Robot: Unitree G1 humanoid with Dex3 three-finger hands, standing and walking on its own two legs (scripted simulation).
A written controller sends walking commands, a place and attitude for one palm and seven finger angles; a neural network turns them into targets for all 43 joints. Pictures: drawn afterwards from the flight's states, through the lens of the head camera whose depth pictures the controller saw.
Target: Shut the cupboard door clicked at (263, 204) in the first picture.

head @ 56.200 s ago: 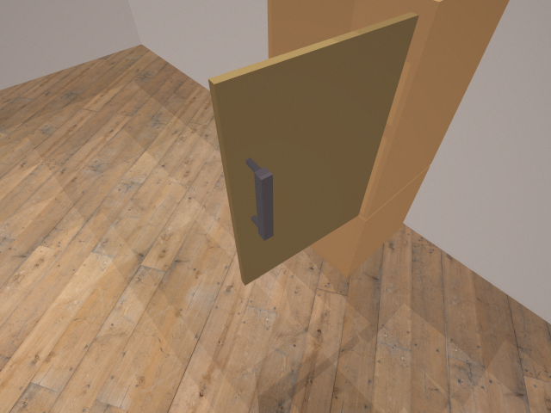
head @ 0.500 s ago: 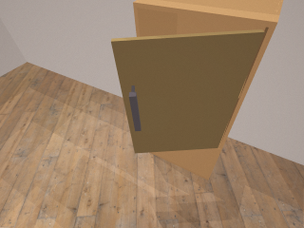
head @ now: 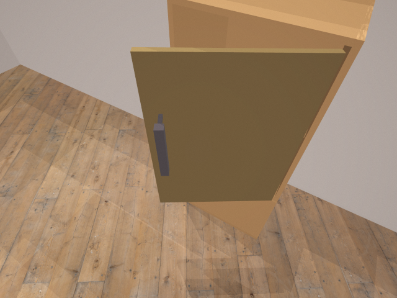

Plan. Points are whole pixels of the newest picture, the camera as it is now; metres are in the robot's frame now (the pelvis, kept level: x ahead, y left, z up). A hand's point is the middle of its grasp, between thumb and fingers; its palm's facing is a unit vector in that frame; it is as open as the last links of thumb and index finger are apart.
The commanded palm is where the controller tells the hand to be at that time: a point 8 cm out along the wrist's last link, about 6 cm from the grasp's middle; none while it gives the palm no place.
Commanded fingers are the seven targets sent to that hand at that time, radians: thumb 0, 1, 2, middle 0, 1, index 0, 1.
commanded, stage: shuffle to correct the standing spot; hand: left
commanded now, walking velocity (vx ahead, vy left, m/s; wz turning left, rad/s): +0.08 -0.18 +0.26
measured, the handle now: (162, 146) +0.47 +0.12 +0.00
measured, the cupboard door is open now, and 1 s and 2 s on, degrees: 32 32 32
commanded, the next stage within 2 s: come to a stop and stand still in 0.46 s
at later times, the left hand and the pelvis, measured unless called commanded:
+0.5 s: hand out of the picture +0.08 +0.12 -0.18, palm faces +0.11 -0.98 -0.19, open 7.3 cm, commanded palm none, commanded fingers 0.00 0.90 0.90 -0.20 -0.30 -0.20 -0.30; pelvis +0.07 -0.06 +0.00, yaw +4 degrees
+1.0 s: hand out of the picture +0.09 +0.08 -0.18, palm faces +0.17 -0.97 -0.18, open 7.3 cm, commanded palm none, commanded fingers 0.00 0.90 0.90 -0.20 -0.30 -0.20 -0.30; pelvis +0.07 -0.10 +0.00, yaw +5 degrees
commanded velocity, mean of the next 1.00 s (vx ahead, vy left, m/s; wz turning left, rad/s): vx -0.02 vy -0.03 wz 0.03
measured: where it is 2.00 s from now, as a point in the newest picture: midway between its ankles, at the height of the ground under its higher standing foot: outside the picture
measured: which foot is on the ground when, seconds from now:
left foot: down 0.00-0.54, up 0.56-0.86, down 0.88-1.00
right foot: down 0.00-0.26, up 0.28-0.52, down 0.54-1.00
